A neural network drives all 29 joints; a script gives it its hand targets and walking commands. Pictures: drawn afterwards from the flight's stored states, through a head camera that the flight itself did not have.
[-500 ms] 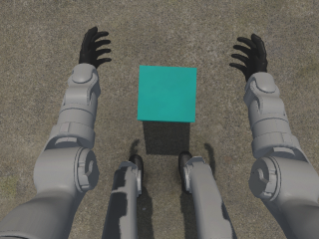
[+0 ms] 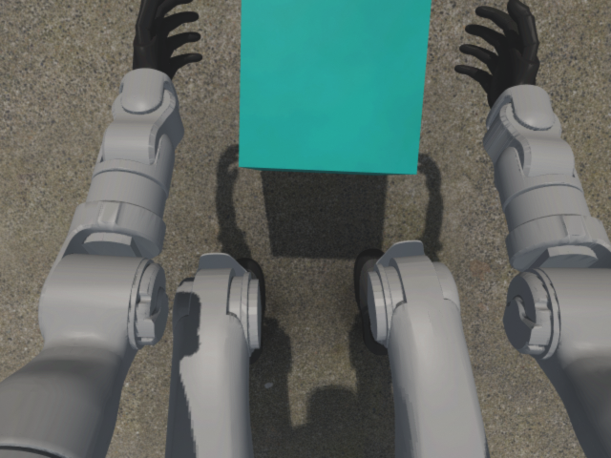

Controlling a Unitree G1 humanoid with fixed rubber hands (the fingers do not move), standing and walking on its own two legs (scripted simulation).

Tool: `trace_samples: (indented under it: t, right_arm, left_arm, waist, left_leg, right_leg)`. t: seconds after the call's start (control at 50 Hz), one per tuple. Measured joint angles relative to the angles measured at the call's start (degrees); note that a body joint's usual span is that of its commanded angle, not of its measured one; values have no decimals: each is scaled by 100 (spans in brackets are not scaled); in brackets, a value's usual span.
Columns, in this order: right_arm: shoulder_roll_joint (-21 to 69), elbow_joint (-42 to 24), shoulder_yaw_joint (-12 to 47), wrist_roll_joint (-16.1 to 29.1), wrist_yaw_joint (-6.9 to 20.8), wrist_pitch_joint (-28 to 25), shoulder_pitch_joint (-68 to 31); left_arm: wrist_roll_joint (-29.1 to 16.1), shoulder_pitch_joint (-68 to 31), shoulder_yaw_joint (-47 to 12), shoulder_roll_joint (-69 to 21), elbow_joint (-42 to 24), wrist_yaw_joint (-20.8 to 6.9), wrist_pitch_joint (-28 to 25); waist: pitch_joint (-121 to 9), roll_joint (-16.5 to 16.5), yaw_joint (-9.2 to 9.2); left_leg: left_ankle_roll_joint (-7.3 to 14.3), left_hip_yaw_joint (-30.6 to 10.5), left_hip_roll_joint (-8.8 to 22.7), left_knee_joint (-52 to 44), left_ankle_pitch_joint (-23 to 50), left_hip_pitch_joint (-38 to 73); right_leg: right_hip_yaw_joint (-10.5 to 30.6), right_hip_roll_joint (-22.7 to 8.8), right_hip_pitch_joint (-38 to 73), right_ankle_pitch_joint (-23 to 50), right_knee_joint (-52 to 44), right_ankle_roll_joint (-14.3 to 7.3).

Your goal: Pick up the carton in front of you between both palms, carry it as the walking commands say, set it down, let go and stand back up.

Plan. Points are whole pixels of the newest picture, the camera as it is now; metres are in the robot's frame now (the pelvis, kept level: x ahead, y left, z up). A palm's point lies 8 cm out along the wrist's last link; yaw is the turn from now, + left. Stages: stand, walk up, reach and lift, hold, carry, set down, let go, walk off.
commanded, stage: reach and lift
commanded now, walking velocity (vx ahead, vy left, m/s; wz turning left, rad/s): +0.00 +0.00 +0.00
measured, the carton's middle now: (324, 103) +0.51 -0.03 -0.30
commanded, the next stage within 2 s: none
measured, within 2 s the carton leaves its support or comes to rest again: leaves its support in 1.02 s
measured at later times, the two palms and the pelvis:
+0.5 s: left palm (188, 75) +0.54 +0.14 -0.23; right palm (465, 86) +0.50 -0.21 -0.23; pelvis +0.00 +0.00 -0.05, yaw +0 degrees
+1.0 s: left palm (209, 72) +0.54 +0.12 -0.23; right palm (443, 82) +0.51 -0.18 -0.22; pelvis -0.01 +0.00 -0.06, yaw +0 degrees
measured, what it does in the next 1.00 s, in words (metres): lowers itself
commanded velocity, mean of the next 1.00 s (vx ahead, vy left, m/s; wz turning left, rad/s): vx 0.00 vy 0.00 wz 0.00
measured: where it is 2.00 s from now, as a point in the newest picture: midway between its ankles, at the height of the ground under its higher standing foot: (311, 324)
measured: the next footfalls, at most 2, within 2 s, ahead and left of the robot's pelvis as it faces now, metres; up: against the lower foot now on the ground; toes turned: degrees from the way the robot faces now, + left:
none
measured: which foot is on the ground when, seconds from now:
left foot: down 0.00-1.00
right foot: down 0.00-1.00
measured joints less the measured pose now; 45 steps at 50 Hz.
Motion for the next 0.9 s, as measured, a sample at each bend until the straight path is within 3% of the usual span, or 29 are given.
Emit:
trace_samples:
  t: [0.18, 0.4, 0.58, 0.72, 0.8, 0.9]
  right_arm:
    - [-128, 937, 280, 126, -115, -206, -987]
    - [-158, 930, 522, 404, -234, -369, -1088]
    - [-7, 1041, 497, 271, -226, -414, -932]
    - [133, 1006, 709, 343, -260, -432, -1123]
    - [187, 1165, 653, 316, -466, -435, -1334]
    - [229, 1373, 414, 183, -476, -329, -1516]
  left_arm:
    - [-275, -926, -213, 212, 966, -33, -246]
    - [-544, -979, -595, 275, 826, 43, -397]
    - [-381, -843, -432, 44, 1017, 45, -466]
    - [-495, -1053, -663, -110, 1039, 108, -492]
    - [-402, -1234, -614, -240, 1149, 336, -518]
    - [-179, -1464, -381, -288, 1430, 355, -409]
  waist:
    - [955, -28, 5]
    - [1319, -115, 31]
    - [993, -31, 28]
    - [1136, -35, 21]
    - [1243, -45, 16]
    - [1283, -19, 18]
  left_leg:
    - [-45, 12, 1, 689, 75, -301]
    - [-43, -8, 58, 1169, -201, -240]
    - [8, 34, 85, 1115, -221, -325]
    - [1, 32, 41, 1007, -95, -306]
    - [-1, 15, 20, 963, -51, -267]
    - [-7, -12, -27, 1012, -36, -253]
  right_leg:
    - [-21, -5, -329, 93, 702, -18]
    - [-115, -93, -267, -169, 1164, -99]
    - [-74, -70, -353, -167, 1091, -51]
    - [-71, -100, -320, -70, 996, -56]
    - [-77, -94, -269, -29, 942, -44]
    - [-81, -82, -235, -21, 977, -28]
